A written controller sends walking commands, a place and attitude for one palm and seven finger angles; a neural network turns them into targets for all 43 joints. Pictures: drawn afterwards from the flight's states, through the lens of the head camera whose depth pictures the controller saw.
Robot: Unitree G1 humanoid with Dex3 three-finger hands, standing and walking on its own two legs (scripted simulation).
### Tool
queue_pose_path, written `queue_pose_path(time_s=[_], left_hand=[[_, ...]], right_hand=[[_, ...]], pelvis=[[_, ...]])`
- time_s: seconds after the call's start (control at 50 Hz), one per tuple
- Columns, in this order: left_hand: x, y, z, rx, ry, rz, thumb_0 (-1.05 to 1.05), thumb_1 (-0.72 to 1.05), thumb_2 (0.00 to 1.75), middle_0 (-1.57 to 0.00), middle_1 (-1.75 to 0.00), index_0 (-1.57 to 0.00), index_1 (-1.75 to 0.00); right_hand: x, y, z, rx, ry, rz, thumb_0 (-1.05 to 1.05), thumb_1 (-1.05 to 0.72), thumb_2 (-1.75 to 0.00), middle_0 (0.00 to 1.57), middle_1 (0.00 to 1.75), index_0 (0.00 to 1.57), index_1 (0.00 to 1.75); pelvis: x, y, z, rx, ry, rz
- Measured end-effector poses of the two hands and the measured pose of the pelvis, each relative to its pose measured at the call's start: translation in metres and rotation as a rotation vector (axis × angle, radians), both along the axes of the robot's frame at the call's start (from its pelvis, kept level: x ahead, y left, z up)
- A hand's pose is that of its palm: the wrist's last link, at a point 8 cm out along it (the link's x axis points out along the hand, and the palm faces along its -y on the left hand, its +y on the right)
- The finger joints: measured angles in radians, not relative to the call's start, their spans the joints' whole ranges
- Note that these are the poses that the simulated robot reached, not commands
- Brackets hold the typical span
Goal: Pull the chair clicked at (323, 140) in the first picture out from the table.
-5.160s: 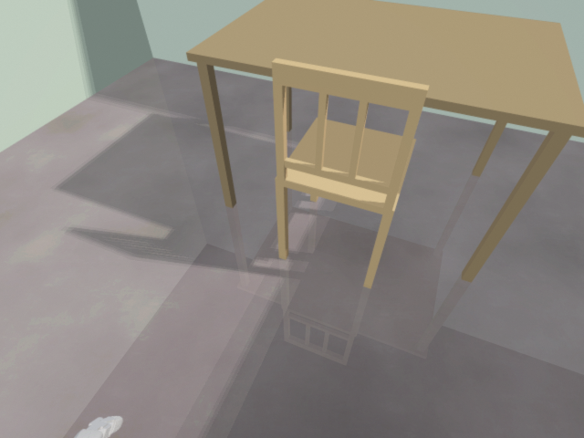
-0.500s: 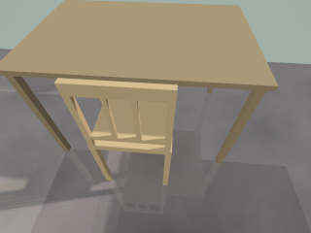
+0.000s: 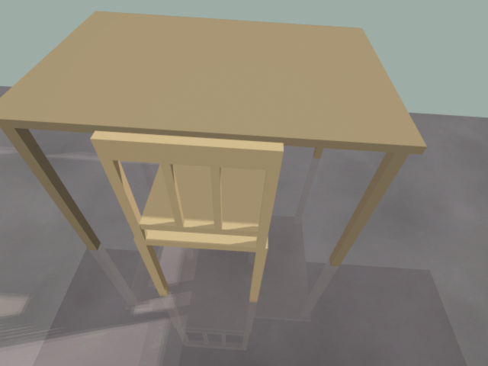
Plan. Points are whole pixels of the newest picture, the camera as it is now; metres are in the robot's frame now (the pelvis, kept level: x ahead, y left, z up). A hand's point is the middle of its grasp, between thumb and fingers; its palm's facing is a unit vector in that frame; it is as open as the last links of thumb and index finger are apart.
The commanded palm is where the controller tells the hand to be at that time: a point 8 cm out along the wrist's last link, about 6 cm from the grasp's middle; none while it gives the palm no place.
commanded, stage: look again from close up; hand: left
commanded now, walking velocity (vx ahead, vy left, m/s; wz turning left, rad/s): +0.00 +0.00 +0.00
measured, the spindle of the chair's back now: (174, 195) +0.51 +0.21 -0.11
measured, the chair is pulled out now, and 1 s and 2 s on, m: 0.00 0.00 0.00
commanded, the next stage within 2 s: shuffle to correct the standing spot in 1.10 s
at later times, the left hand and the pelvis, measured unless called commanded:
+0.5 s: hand out of the picture -0.01 +0.14 -0.17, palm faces +0.01 -0.98 -0.21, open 7.4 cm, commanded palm none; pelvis -0.01 -0.03 +0.00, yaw +0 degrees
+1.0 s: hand out of the picture -0.02 +0.11 -0.18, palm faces +0.03 -0.98 -0.19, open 7.4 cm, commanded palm none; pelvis -0.01 -0.05 +0.00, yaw +0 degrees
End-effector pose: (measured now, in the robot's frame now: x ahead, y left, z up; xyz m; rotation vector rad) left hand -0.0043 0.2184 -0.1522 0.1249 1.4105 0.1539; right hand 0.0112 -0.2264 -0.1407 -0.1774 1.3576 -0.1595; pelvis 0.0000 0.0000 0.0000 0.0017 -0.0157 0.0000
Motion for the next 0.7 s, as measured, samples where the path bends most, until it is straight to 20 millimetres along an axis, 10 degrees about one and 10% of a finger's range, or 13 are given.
queue_pose_path(time_s=[0.7], left_hand=[[-0.018,-0.051,0.008,0.016,-0.002,-0.012,0.01,0.91,0.9,-0.2,-0.3,-0.2,-0.3]], right_hand=[[-0.03,-0.036,-0.015,0.069,0.047,0.004,0.0,-0.91,-0.9,0.2,0.3,0.2,0.3]], pelvis=[[-0.011,-0.049,-0.003,0.015,-0.002,-0.003]])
